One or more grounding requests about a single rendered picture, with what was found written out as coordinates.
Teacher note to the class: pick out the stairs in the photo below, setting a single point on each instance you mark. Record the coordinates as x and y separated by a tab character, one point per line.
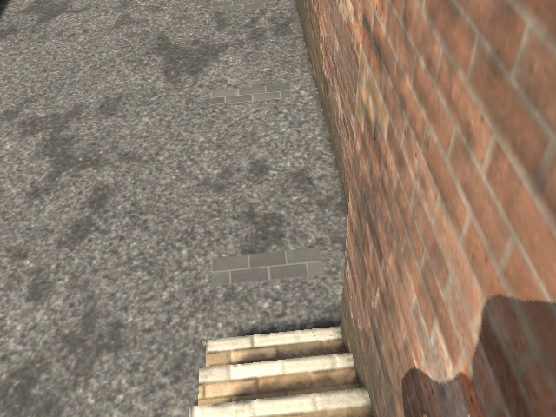
301	373

